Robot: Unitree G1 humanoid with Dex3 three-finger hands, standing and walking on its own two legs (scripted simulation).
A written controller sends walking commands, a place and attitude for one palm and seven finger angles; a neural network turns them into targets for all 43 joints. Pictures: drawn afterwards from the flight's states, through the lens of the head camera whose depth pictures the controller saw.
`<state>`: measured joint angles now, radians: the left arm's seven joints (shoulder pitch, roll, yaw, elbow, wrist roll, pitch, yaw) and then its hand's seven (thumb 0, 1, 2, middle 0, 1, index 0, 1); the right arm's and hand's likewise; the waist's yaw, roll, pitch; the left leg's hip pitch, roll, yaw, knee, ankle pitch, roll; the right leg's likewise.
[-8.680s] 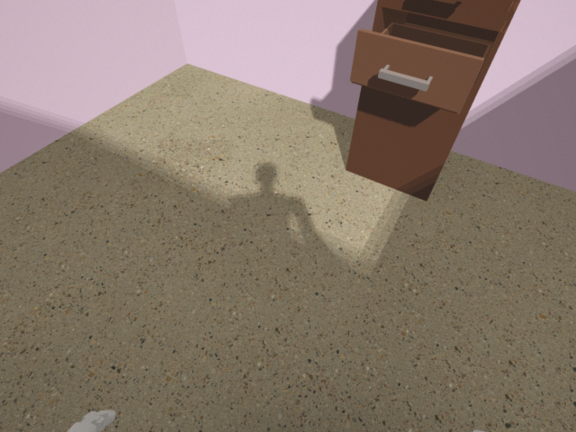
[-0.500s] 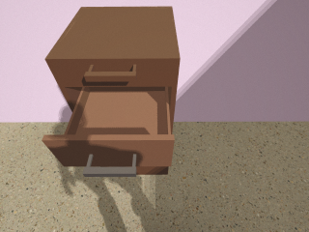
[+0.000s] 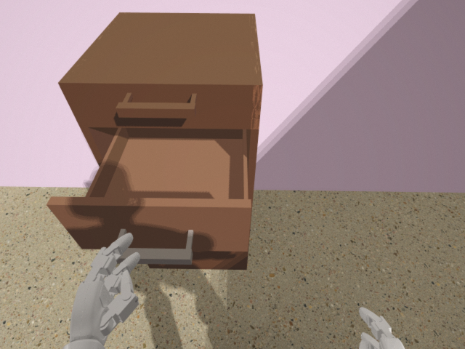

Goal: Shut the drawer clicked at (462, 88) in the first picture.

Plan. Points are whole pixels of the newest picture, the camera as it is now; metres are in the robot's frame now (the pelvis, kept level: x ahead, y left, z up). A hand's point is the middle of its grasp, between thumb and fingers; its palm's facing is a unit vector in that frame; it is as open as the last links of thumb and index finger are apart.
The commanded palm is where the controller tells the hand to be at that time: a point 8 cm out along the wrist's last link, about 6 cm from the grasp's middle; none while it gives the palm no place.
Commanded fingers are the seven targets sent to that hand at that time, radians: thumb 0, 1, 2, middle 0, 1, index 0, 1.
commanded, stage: raise the hand and make a fist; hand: left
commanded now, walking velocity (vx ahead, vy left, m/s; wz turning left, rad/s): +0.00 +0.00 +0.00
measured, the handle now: (153, 245) +0.33 +0.17 -0.04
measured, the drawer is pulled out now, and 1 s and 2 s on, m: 0.23 0.23 0.23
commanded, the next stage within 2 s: bring the fist close to the handle in 1.66 s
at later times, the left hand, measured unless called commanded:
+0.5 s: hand (143, 333) +0.16 +0.14 +0.00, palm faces -0.04 -1.00 -0.02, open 4.3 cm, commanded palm +0.12 +0.21 +0.01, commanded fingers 0.00 0.90 0.90 -0.96 -1.12 -0.96 -1.12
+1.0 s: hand (138, 332) +0.15 +0.14 +0.04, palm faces +0.00 -1.00 +0.01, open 3.1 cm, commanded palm +0.11 +0.19 +0.04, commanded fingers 0.00 0.90 0.90 -1.40 -1.60 -1.40 -1.60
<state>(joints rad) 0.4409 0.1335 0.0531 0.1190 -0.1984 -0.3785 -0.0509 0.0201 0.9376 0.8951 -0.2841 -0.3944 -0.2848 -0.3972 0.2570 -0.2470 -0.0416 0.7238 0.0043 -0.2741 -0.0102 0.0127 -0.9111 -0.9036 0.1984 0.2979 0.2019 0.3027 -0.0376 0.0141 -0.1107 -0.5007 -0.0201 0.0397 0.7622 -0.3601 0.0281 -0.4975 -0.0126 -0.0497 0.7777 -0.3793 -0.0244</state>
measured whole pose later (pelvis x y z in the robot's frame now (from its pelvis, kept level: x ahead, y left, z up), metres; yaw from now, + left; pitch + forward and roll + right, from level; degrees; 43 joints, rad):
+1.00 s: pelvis +0.00 +0.01 -0.04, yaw +1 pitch +11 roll -2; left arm 0.75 0.16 -0.05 -0.37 -0.17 -0.36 -0.12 0.02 0.91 0.90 -1.27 -1.46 -1.27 -1.46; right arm 0.22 -0.20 -0.01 0.41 0.04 -0.15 -0.02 0.01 -0.90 -0.90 0.20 0.30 0.20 0.30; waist 0.01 0.04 -0.15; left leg -0.78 0.01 0.00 1.09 -0.51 0.04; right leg -0.73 0.00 -0.09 1.04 -0.50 -0.02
